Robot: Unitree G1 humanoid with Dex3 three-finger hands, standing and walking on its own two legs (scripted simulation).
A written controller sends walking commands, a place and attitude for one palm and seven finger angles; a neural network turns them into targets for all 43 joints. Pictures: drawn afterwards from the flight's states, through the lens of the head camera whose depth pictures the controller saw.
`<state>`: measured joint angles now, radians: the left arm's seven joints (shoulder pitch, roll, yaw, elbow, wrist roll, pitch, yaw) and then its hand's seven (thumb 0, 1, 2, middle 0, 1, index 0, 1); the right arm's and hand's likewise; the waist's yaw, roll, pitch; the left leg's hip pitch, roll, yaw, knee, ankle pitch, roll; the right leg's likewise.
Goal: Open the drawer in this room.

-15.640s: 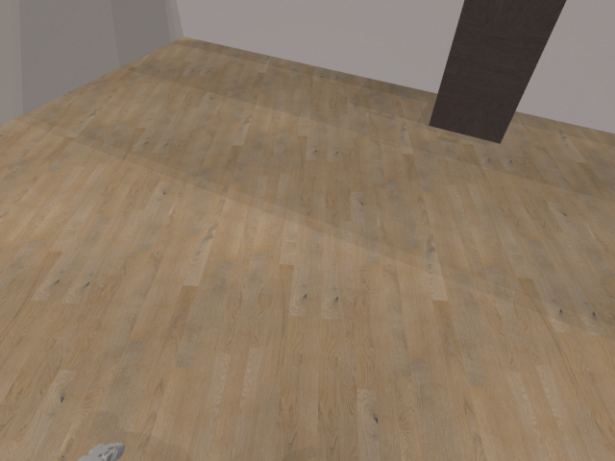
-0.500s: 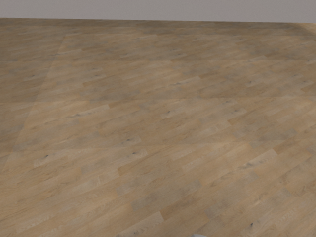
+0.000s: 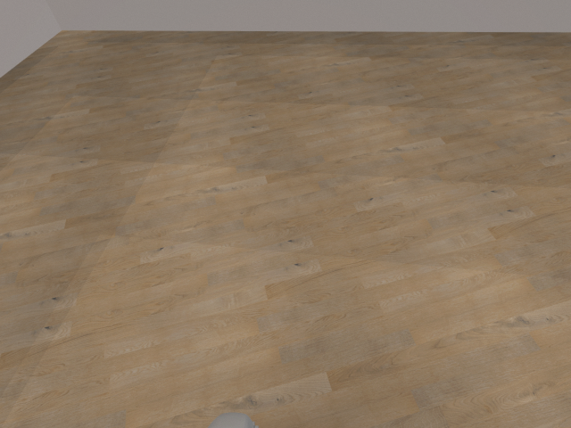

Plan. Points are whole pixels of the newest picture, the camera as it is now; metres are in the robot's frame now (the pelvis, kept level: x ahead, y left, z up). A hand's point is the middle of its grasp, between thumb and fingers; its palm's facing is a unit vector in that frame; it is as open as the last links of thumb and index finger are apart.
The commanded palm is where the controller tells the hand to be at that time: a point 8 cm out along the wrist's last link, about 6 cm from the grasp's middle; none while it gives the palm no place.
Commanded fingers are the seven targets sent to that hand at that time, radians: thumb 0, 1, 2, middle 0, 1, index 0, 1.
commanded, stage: turn or walk to find it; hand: left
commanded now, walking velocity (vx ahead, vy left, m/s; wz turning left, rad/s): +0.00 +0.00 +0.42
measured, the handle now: out of the picture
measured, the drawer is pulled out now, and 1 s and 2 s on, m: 0.00 0.00 0.00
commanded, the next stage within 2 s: stand and wait in 1.98 s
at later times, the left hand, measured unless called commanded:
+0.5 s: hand out of the picture +0.00 +0.29 -0.17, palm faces +0.24 -0.94 -0.24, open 7.4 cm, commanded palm none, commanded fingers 0.00 0.90 0.90 -0.20 -0.30 -0.20 -0.30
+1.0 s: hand out of the picture -0.03 +0.20 -0.14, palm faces +0.42 -0.86 -0.28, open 7.4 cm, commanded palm none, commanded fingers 0.00 0.90 0.90 -0.20 -0.30 -0.20 -0.30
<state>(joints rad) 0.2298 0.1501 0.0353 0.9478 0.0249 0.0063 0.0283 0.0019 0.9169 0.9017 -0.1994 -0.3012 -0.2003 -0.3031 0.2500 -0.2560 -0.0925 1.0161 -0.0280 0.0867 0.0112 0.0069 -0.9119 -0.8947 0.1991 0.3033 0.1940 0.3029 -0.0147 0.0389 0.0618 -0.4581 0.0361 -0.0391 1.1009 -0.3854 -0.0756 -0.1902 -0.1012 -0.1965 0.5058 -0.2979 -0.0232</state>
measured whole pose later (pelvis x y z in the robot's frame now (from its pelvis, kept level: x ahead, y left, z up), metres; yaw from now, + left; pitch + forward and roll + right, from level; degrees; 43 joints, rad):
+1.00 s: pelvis -0.03 -0.01 +0.00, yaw +25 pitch -1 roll +3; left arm 0.20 0.14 0.03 0.94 0.02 0.01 0.03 0.00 0.91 0.90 -0.20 -0.30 -0.20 -0.30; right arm 0.27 -0.26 -0.10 1.01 -0.03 0.08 0.01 0.01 -0.91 -0.89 0.20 0.30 0.19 0.30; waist -0.03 0.06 0.06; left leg -0.49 0.02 -0.06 1.19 -0.34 -0.07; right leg -0.20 -0.08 -0.18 0.50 -0.29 -0.04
